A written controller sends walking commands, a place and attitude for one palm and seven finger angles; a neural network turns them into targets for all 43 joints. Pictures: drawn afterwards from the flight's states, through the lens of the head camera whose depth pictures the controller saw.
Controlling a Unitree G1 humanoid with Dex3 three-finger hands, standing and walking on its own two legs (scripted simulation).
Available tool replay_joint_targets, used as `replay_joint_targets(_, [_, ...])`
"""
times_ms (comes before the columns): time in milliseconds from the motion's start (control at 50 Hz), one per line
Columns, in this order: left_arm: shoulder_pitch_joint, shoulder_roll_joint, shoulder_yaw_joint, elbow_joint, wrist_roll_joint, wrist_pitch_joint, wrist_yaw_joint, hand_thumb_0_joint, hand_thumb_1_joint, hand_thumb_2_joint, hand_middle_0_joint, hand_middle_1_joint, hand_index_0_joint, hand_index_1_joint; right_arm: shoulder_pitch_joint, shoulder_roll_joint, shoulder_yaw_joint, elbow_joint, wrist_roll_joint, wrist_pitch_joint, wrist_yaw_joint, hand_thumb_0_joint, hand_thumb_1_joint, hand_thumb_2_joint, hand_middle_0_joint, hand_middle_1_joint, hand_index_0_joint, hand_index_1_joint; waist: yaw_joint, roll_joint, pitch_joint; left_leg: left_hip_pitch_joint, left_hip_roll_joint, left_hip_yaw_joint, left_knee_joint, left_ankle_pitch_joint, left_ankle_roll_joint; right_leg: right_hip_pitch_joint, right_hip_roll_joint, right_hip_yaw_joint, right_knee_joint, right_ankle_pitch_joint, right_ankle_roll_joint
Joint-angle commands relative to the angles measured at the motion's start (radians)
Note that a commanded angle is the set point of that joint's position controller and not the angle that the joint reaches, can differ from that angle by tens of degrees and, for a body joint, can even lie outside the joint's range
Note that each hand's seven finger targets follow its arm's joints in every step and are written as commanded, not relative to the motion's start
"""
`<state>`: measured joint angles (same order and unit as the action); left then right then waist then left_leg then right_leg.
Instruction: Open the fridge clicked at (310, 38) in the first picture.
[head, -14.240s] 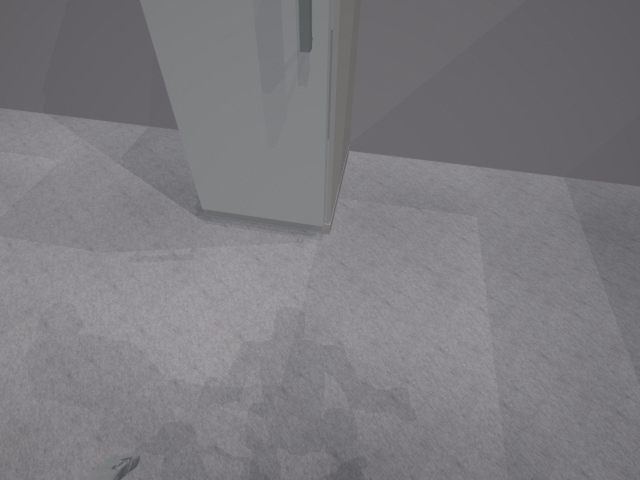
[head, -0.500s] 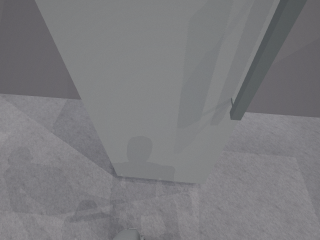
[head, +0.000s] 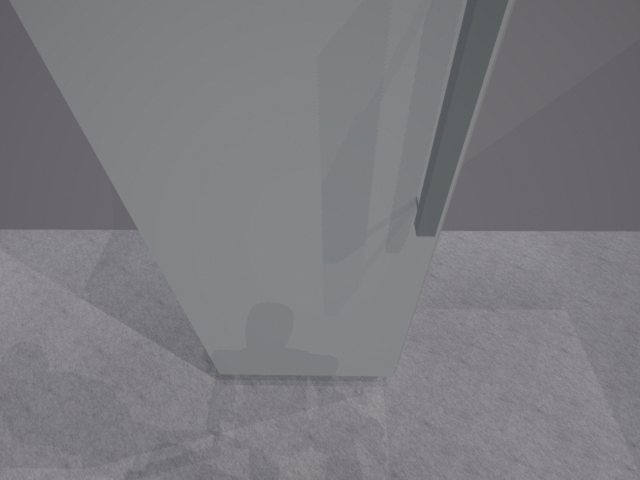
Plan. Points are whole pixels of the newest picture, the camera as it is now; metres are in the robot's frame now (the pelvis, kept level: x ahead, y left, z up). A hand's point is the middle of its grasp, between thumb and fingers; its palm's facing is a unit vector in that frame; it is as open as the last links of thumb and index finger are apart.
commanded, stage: come to a stop and stand still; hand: right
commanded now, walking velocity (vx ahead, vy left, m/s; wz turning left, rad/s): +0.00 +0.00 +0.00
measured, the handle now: (452, 97) +0.48 -0.13 +0.24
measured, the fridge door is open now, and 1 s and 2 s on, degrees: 0 0 0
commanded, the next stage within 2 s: look again from close up in 1.36 s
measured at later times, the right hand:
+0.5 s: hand out of the picture -0.05 -0.12 -0.17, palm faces +0.04 +0.99 -0.13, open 7.3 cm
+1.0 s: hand out of the picture -0.04 -0.17 -0.17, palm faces +0.02 +0.98 -0.21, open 7.4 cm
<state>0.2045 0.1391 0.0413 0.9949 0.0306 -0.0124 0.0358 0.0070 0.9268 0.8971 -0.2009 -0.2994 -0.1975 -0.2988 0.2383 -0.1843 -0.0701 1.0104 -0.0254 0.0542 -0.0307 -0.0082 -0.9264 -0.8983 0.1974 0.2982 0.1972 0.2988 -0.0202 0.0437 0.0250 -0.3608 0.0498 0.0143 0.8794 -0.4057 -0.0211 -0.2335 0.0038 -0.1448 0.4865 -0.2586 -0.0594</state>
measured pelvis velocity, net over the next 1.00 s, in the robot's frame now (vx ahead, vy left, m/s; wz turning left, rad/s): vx -0.04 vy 0.00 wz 0.00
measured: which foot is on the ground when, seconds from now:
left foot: up 0.00-0.06, down 0.08-1.00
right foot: down 0.00-1.00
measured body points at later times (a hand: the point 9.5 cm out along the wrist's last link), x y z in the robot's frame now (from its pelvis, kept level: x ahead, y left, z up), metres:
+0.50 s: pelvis -0.04 +0.03 +0.01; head -0.04 +0.02 +0.46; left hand -0.06 +0.24 -0.15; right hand -0.05 -0.17 -0.16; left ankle -0.04 +0.13 -0.74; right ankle +0.00 -0.08 -0.74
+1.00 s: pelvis -0.04 +0.00 -0.01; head -0.05 +0.01 +0.44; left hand -0.05 +0.20 -0.17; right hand -0.04 -0.23 -0.16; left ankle -0.04 +0.13 -0.74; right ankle +0.00 -0.08 -0.74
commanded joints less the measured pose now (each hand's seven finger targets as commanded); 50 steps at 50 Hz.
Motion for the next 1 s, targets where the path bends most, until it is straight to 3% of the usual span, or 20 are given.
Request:
replay_joint_targets(0, [0.107,0.152,0.028,-0.007,-0.006,-0.008,0.001,0.0,0.9,0.9,-0.2,-0.3,-0.2,-0.3,0.035,-0.015,0.023,-0.04,0.003,-0.042,-0.003,0.0,-0.9,-0.9,0.2,0.3,0.2,0.3,0.033,-0.117,-0.056,0.034,0.013,0.021,-0.318,-0.007,-0.01,0.178,-0.267,0.231,-0.122,0.509,-0.109])
replay_joint_targets(40, [0.092,0.141,0.023,0.002,-0.018,-0.013,-0.005,0.0,0.9,0.9,-0.2,-0.3,-0.2,-0.3,0.101,-0.04,0.026,-0.007,0.001,-0.063,-0.006,0.0,-0.9,-0.9,0.2,0.3,0.2,0.3,0.012,-0.072,-0.092,0.182,0.033,-0.007,-0.534,0.267,0.001,0.14,-0.203,0.19,-0.043,0.47,-0.039])
replay_joint_targets(60, [0.081,0.119,0.017,0.0,-0.027,-0.016,-0.008,0.0,0.9,0.9,-0.2,-0.3,-0.2,-0.3,0.118,-0.075,0.027,0.01,0.0,-0.073,-0.011,0.0,-0.9,-0.9,0.2,0.3,0.2,0.3,0.022,-0.012,-0.109,0.228,0.096,-0.085,-0.516,0.457,0.028,0.095,-0.156,0.141,-0.016,0.375,0.01])
replay_joint_targets(80, [0.07,0.097,0.009,-0.005,-0.029,-0.014,-0.011,0.0,0.9,0.9,-0.2,-0.3,-0.2,-0.3,0.115,-0.091,0.029,0.013,0.002,-0.077,-0.012,0.0,-0.9,-0.9,0.2,0.3,0.2,0.3,0.03,0.036,-0.093,0.223,0.15,-0.111,-0.488,0.577,0.054,0.064,-0.12,0.115,-0.034,0.262,0.036])
replay_joint_targets(100, [0.068,0.092,0.005,0.001,-0.028,-0.012,-0.014,0.0,0.9,0.9,-0.2,-0.3,-0.2,-0.3,0.106,-0.093,0.036,0.014,0.006,-0.076,-0.01,0.0,-0.9,-0.9,0.2,0.3,0.2,0.3,0.035,0.024,-0.082,0.196,0.166,-0.092,-0.477,0.563,0.065,0.081,-0.107,0.114,-0.067,0.212,0.045])
replay_joint_targets(120, [0.058,0.088,0.005,0.015,-0.021,-0.007,-0.012,0.0,0.9,0.9,-0.2,-0.3,-0.2,-0.3,0.103,-0.078,0.038,0.027,0.006,-0.08,-0.009,0.0,-0.9,-0.9,0.2,0.3,0.2,0.3,0.034,0.094,-0.085,0.179,0.128,-0.086,-0.47,0.561,0.061,0.11,-0.115,0.112,-0.06,0.237,0.048])
replay_joint_targets(140, [0.065,0.094,0.005,0.026,-0.02,-0.006,-0.011,0.0,0.9,0.9,-0.2,-0.3,-0.2,-0.3,0.106,-0.064,0.043,0.033,0.006,-0.082,-0.01,0.0,-0.9,-0.9,0.2,0.3,0.2,0.3,0.033,0.109,-0.092,0.185,0.118,-0.071,-0.474,0.559,0.056,0.12,-0.121,0.108,-0.061,0.249,0.048])
replay_joint_targets(220, [0.057,0.091,-0.008,0.067,-0.021,-0.003,-0.014,0.0,0.9,0.9,-0.2,-0.3,-0.2,-0.3,0.113,-0.05,0.055,0.052,0.009,-0.074,-0.008,0.0,-0.9,-0.9,0.2,0.3,0.2,0.3,0.027,0.015,0.019,0.093,0.093,-0.069,-0.546,0.265,0.041,0.115,-0.127,0.123,-0.126,0.14,0.045])
replay_joint_targets(300, [0.072,0.08,-0.018,0.101,-0.019,0.005,-0.015,0.0,0.9,0.9,-0.2,-0.3,-0.2,-0.3,0.131,-0.049,0.06,0.075,0.011,-0.072,-0.008,0.0,-0.9,-0.9,0.2,0.3,0.2,0.3,0.025,-0.024,0.094,0.058,0.085,-0.077,-0.604,0.107,0.042,0.078,-0.117,0.126,-0.152,0.049,0.054])
replay_joint_targets(420, [0.122,0.061,-0.023,0.129,-0.016,0.01,-0.013,0.0,0.9,0.9,-0.2,-0.3,-0.2,-0.3,0.153,-0.039,0.059,0.088,0.013,-0.072,-0.008,0.0,-0.9,-0.9,0.2,0.3,0.2,0.3,0.023,-0.032,0.11,0.041,0.08,-0.075,-0.633,0.019,0.045,0.052,-0.11,0.12,-0.155,0.003,0.061])
replay_joint_targets(680, [0.201,0.028,-0.024,0.154,-0.016,-0.001,-0.005,0.0,0.9,0.9,-0.2,-0.3,-0.2,-0.3,0.185,-0.002,0.058,0.103,0.014,-0.074,-0.01,0.0,-0.9,-0.9,0.2,0.3,0.2,0.3,0.02,-0.031,0.088,0.07,0.067,-0.051,-0.601,0.064,0.046,0.016,-0.121,0.135,-0.168,-0.007,0.06])
replay_joint_targets(700, [0.069,0.088,-0.032,0.075,-0.014,-0.017,-0.019,0.0,0.9,0.9,-0.2,-0.3,-0.2,-0.3,0.221,-0.025,0.079,0.113,-0.007,-0.097,-0.044,0.0,-0.9,-0.9,0.2,0.3,0.2,0.3,-0.017,-0.133,0.15,0.037,0.104,-0.119,-0.577,0.36,0.057,-0.07,-0.117,0.108,0.052,0.084,0.077])
replay_joint_targets(720, [0.144,0.03,-0.028,0.054,-0.016,0.0,-0.025,0.0,0.9,0.9,-0.2,-0.3,-0.2,-0.3,0.162,-0.086,0.063,0.06,0.006,-0.103,-0.034,0.0,-0.9,-0.9,0.2,0.3,0.2,0.3,0.058,-0.11,0.066,0.005,0.139,-0.156,-0.613,0.024,0.095,-0.022,-0.09,0.12,0.051,-0.06,0.066])
replay_joint_targets(740, [0.152,0.027,-0.029,0.064,-0.006,0.001,-0.029,0.0,0.9,0.9,-0.2,-0.3,-0.2,-0.3,0.133,-0.086,0.055,0.046,0.002,-0.111,-0.026,0.0,-0.9,-0.9,0.2,0.3,0.2,0.3,0.051,-0.123,0.07,-0.032,0.145,-0.153,-0.613,0.008,0.109,0.013,-0.079,0.116,0.051,-0.016,0.066])
replay_joint_targets(760, [0.202,0.041,-0.027,0.064,-0.009,0.003,-0.029,0.0,0.9,0.9,-0.2,-0.3,-0.2,-0.3,0.117,-0.079,0.059,0.045,0.005,-0.112,-0.024,0.0,-0.9,-0.9,0.2,0.3,0.2,0.3,0.076,-0.077,0.038,-0.037,0.115,-0.125,-0.589,-0.077,0.106,0.023,-0.092,0.118,0.035,-0.032,0.059])
replay_joint_targets(820, [0.223,0.066,-0.023,0.046,-0.006,-0.004,-0.024,0.0,0.9,0.9,-0.2,-0.3,-0.2,-0.3,0.122,-0.035,0.06,0.03,0.007,-0.096,-0.021,0.0,-0.9,-0.9,0.2,0.3,0.2,0.3,0.062,-0.039,0.031,-0.009,0.046,-0.065,-0.489,-0.068,0.089,-0.042,-0.11,0.158,-0.043,-0.097,0.036])
replay_joint_targets(840, [0.212,0.071,-0.022,0.037,-0.003,-0.007,-0.023,0.0,0.9,0.9,-0.2,-0.3,-0.2,-0.3,0.132,-0.027,0.061,0.025,0.003,-0.092,-0.021,0.0,-0.9,-0.9,0.2,0.3,0.2,0.3,0.05,-0.077,0.042,0.015,0.035,-0.045,-0.462,-0.032,0.084,-0.072,-0.118,0.172,-0.071,-0.103,0.029])
replay_joint_targets(860, [0.19,0.079,-0.023,0.03,-0.005,-0.008,-0.022,0.0,0.9,0.9,-0.2,-0.3,-0.2,-0.3,0.143,-0.026,0.061,0.026,0.005,-0.089,-0.019,0.0,-0.9,-0.9,0.2,0.3,0.2,0.3,0.039,-0.077,0.049,0.029,0.025,-0.042,-0.444,-0.021,0.078,-0.095,-0.125,0.19,-0.1,-0.137,0.023])
replay_joint_targets(920, [0.161,0.1,-0.016,0.013,-0.007,-0.007,-0.021,0.0,0.9,0.9,-0.2,-0.3,-0.2,-0.3,0.163,-0.014,0.061,0.022,0.002,-0.08,-0.016,0.0,-0.9,-0.9,0.2,0.3,0.2,0.3,0.02,-0.043,0.086,0.043,0.01,-0.031,-0.421,0.0,0.068,-0.145,-0.142,0.22,-0.168,-0.229,0.01])
replay_joint_targets(980, [0.149,0.106,-0.019,0.012,-0.009,-0.015,-0.021,0.0,0.9,0.9,-0.2,-0.3,-0.2,-0.3,0.166,-0.022,0.061,0.015,0.002,-0.082,-0.016,0.0,-0.9,-0.9,0.2,0.3,0.2,0.3,0.015,-0.027,0.073,0.07,0.017,-0.035,-0.418,0.077,0.066,-0.124,-0.143,0.218,-0.177,-0.173,0.005])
